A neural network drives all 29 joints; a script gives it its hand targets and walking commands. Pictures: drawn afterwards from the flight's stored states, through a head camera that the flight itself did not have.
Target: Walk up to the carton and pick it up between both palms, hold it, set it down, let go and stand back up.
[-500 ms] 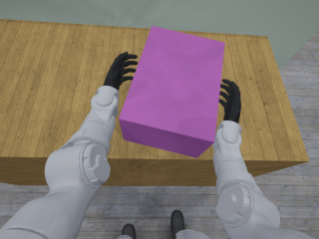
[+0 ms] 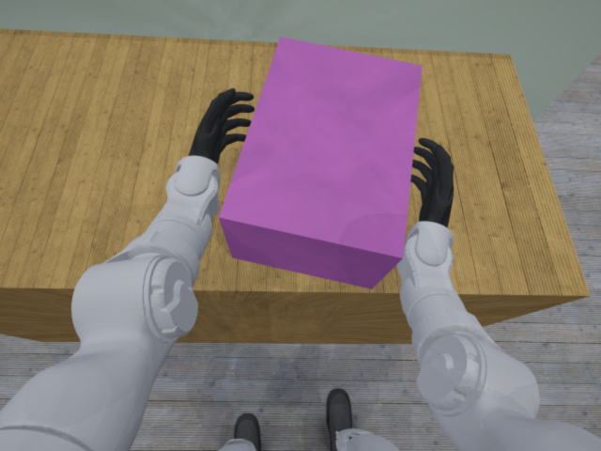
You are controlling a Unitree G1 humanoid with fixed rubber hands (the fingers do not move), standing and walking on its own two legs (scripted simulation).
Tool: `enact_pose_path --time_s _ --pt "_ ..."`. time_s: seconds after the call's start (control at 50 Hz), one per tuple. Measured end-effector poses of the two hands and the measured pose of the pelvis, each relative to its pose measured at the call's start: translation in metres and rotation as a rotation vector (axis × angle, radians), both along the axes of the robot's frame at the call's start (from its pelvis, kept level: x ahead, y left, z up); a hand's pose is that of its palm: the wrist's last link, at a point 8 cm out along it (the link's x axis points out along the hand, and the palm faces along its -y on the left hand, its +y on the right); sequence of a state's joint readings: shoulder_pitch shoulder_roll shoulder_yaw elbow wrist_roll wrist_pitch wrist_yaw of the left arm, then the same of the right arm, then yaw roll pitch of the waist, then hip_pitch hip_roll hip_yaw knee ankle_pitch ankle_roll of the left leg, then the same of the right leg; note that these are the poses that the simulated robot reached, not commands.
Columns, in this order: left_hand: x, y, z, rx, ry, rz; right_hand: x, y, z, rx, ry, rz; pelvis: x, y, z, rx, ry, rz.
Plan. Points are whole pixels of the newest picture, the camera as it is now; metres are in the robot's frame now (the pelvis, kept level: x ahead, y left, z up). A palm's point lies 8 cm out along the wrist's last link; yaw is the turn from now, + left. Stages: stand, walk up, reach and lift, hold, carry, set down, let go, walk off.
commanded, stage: reach and lift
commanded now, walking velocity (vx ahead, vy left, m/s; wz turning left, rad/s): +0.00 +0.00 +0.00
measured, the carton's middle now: (326, 162) +0.49 -0.05 -0.01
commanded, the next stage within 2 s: none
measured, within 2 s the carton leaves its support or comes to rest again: leaves its support in 0.82 s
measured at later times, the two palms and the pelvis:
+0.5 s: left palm (206, 155) +0.48 +0.12 +0.04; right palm (431, 208) +0.40 -0.18 +0.01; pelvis -0.01 +0.00 -0.01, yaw -1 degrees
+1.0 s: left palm (202, 152) +0.45 +0.11 +0.08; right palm (452, 198) +0.39 -0.18 +0.06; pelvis +0.01 +0.01 -0.01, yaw +0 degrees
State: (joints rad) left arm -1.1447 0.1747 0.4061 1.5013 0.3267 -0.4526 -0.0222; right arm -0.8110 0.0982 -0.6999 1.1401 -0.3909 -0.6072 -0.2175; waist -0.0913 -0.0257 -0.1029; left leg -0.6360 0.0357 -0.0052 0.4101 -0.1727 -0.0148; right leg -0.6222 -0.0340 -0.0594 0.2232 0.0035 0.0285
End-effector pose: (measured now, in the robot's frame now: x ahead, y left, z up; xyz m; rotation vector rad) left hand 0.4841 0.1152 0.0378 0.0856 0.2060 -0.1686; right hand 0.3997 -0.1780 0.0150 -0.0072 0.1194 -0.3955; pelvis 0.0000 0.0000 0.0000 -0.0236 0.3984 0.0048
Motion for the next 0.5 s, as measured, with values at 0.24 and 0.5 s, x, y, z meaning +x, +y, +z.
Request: enact_pose_path --time_s 0.24,0.5 --pt "-0.0018 0.0010 0.0000 0.007 -0.007 0.010 0.0007 0.0003 -0.0015 0.017 -0.013 0.008 -0.0062 -0.0012 -0.0035 0.001 0.029 -0.009" --pt "-0.0085 0.0033 0.0003 0.019 -0.015 0.031 0.0007 0.0009 -0.0016 0.028 -0.012 0.030 -0.0062 0.0004 -0.0068 -0.006 0.039 -0.016"
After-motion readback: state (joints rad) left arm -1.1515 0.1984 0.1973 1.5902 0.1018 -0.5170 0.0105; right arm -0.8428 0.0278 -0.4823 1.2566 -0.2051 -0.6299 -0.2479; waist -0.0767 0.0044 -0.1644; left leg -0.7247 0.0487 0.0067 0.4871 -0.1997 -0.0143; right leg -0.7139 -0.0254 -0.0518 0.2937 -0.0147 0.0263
